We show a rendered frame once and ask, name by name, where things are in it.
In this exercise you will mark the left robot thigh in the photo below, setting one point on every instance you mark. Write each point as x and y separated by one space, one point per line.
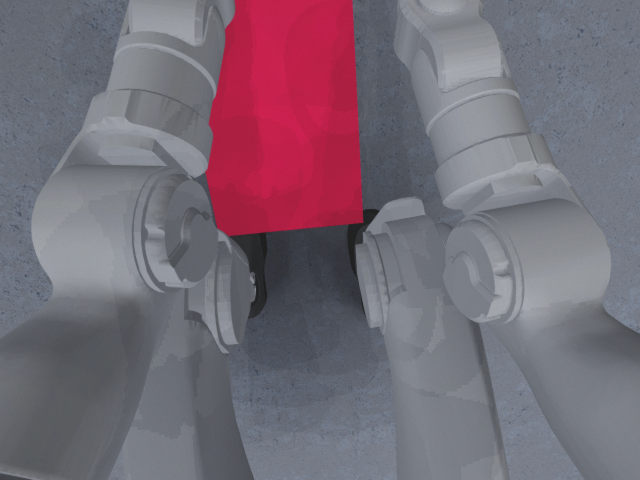
185 426

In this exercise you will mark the left robot forearm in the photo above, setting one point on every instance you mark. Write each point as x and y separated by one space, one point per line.
165 74

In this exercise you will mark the right robot thigh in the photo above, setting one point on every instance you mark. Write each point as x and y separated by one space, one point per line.
447 425

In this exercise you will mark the left robot upper arm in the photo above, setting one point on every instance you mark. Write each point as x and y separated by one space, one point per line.
119 243

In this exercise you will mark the right robot forearm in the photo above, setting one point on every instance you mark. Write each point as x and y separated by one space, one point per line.
486 154

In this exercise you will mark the carton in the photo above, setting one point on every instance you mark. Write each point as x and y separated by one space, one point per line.
285 153

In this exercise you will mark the right robot upper arm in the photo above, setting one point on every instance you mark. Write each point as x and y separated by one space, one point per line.
536 274

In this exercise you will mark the robot thigh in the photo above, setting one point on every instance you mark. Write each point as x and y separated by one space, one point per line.
185 426
447 425

